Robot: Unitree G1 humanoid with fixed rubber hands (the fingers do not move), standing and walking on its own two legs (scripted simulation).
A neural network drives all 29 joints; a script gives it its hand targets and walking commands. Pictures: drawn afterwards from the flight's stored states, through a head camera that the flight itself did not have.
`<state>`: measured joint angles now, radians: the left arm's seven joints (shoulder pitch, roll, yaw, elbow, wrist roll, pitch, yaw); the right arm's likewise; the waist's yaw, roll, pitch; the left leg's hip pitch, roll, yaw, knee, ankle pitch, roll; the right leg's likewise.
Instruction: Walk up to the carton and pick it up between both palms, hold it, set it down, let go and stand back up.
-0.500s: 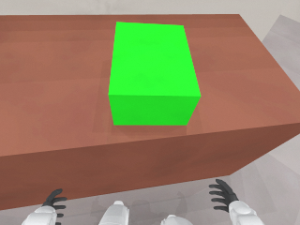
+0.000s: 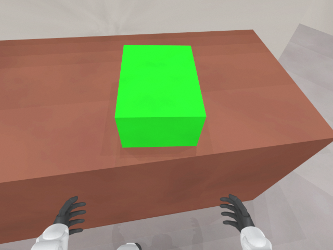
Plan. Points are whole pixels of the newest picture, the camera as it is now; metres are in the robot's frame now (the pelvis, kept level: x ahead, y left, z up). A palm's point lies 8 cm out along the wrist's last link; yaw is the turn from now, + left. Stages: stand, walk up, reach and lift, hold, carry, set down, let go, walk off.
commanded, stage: reach and lift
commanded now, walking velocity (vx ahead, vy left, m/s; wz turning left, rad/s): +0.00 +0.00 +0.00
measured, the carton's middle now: (158, 93) +0.56 +0.06 +0.02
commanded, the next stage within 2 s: none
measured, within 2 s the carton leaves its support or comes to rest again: neither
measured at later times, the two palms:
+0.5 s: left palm (62, 216) +0.20 +0.26 -0.05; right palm (249, 222) +0.21 -0.18 -0.04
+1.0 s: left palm (64, 203) +0.22 +0.25 -0.01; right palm (252, 201) +0.24 -0.17 +0.00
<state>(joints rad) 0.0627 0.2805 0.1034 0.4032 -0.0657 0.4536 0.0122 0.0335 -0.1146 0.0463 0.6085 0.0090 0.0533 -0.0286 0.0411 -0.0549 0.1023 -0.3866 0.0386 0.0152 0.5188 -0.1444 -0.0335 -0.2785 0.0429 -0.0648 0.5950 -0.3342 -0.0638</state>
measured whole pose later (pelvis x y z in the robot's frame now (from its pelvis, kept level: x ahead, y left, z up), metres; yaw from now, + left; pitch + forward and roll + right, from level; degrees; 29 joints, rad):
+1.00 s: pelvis +0.04 +0.02 +0.02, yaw -2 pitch +0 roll +1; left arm 0.30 0.20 0.00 0.21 -0.13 0.05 0.07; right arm 0.25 -0.17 0.03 0.32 0.16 -0.12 0.02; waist 0.07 -0.04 -0.01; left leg -0.19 0.02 0.07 0.30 -0.11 0.00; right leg -0.07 0.03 -0.01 0.31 -0.25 -0.03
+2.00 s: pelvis +0.04 +0.02 +0.02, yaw -3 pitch +4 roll +0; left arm -0.28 0.21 0.16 0.26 -0.14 0.26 0.01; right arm -0.35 -0.26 0.07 0.46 0.32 0.05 -0.10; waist 0.06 -0.03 -0.01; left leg -0.28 0.03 0.07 0.32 -0.11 -0.01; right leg -0.16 0.04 0.00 0.32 -0.23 -0.03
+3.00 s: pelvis +0.04 +0.02 +0.01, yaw -2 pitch +20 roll -2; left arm -1.10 0.36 0.00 1.19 -0.27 0.06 0.05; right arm -1.16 -0.36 0.08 1.27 0.41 0.06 -0.03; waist 0.07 -0.03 -0.24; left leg -0.67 0.05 0.03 0.43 -0.11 -0.01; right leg -0.52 0.06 -0.04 0.40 -0.22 -0.03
